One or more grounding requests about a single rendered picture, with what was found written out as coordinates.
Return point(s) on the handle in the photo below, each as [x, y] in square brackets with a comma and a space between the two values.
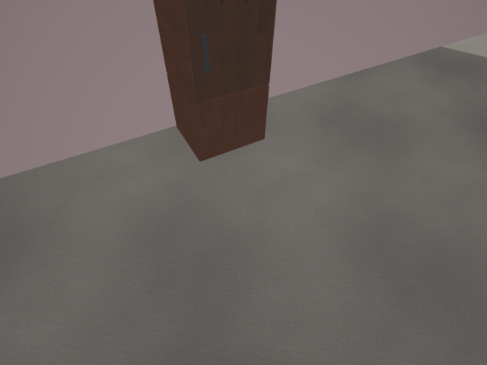
[205, 53]

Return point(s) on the cupboard door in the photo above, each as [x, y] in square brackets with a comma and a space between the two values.
[239, 44]

